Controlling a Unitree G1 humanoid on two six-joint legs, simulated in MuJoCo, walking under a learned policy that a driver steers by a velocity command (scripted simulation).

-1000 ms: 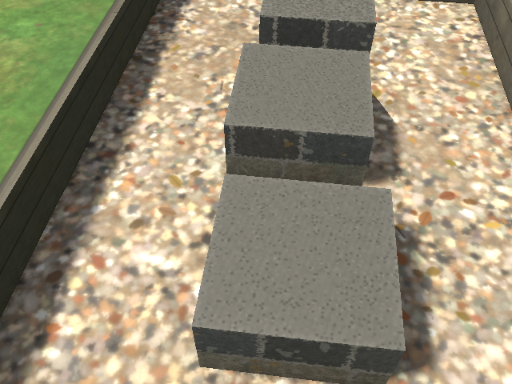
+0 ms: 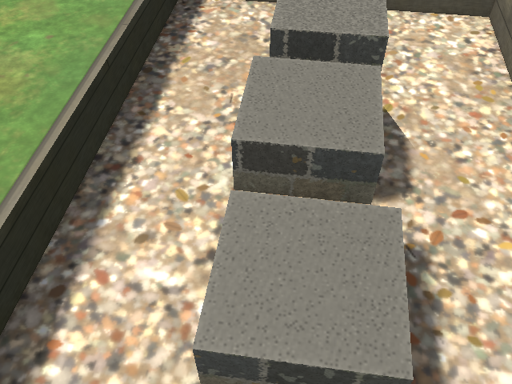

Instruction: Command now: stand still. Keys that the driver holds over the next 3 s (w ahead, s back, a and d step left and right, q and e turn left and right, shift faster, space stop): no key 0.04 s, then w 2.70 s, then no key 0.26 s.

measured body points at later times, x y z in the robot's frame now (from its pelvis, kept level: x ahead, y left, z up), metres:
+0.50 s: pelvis +0.10 -0.02 +0.01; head +0.11 -0.03 +0.46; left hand +0.06 +0.23 -0.14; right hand +0.18 -0.28 -0.13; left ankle +0.08 +0.13 -0.66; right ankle +0.06 -0.11 -0.74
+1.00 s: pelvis +0.33 +0.06 -0.04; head +0.33 +0.06 +0.41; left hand +0.53 +0.29 -0.14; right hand +0.19 -0.16 -0.18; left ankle +0.20 +0.14 -0.74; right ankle +0.50 -0.12 -0.66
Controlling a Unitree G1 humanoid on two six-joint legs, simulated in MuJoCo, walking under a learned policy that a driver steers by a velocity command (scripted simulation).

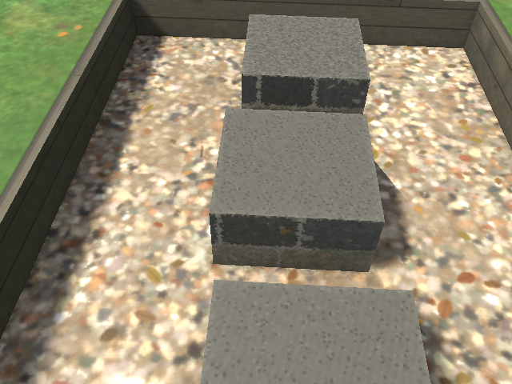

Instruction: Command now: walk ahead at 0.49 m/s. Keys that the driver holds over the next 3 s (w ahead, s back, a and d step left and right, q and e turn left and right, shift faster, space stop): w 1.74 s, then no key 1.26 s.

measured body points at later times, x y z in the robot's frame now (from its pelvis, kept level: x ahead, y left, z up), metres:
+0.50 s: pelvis +0.38 -0.08 +0.03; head +0.42 -0.07 +0.48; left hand +0.41 +0.17 -0.12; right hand +0.49 -0.34 -0.09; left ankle +0.40 +0.08 -0.60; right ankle +0.44 -0.12 -0.70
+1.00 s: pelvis +0.66 -0.07 +0.05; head +0.65 -0.07 +0.49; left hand +0.75 +0.21 -0.08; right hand +0.68 -0.32 -0.09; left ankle +0.66 +0.00 -0.70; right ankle +0.63 -0.23 -0.58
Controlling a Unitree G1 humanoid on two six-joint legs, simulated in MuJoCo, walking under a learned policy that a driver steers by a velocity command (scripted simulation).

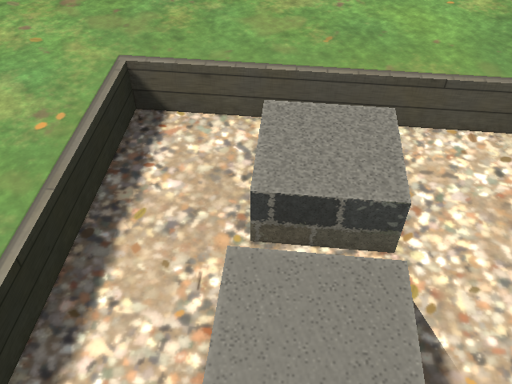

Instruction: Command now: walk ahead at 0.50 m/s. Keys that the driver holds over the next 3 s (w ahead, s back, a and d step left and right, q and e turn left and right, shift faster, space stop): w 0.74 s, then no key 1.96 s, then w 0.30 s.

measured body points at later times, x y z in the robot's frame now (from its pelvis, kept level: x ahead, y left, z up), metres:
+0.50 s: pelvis +0.33 -0.17 -0.06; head +0.37 -0.17 +0.38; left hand +0.54 +0.07 -0.17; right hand +0.30 -0.47 -0.19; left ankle +0.03 +0.06 -0.69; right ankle +0.52 -0.29 -0.75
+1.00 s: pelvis +0.58 -0.21 +0.00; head +0.58 -0.21 +0.45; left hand +0.62 +0.02 -0.15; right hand +0.68 -0.46 -0.13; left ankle +0.74 -0.09 -0.69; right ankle +0.52 -0.29 -0.74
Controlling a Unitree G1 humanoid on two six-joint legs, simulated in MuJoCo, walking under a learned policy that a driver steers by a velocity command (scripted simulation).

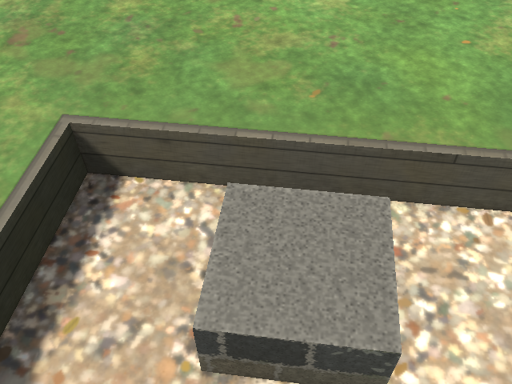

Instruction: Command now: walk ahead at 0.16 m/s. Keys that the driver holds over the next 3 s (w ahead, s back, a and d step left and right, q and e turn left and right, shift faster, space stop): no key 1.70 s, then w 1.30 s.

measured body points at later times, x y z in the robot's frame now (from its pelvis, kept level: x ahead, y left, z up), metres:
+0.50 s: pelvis +0.10 +0.02 -0.01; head +0.10 +0.01 +0.44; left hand +0.11 +0.26 -0.16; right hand +0.21 -0.22 -0.15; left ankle +0.15 +0.11 -0.75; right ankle +0.08 -0.11 -0.75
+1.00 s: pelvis +0.12 +0.00 +0.00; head +0.13 +0.00 +0.45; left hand +0.14 +0.25 -0.15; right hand +0.22 -0.26 -0.14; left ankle +0.15 +0.11 -0.75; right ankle +0.08 -0.12 -0.75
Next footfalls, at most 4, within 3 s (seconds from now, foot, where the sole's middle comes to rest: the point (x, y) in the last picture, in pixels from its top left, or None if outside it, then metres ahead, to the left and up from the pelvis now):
0.06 left None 0.19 0.11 -0.78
0.32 right None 0.12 -0.11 -0.78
2.36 right None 0.34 -0.08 -0.78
2.74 left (228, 297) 0.80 0.14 -0.78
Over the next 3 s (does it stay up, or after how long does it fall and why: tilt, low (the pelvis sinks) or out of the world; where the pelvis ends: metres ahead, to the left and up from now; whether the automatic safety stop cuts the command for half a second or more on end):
stays up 0.72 0.06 -0.01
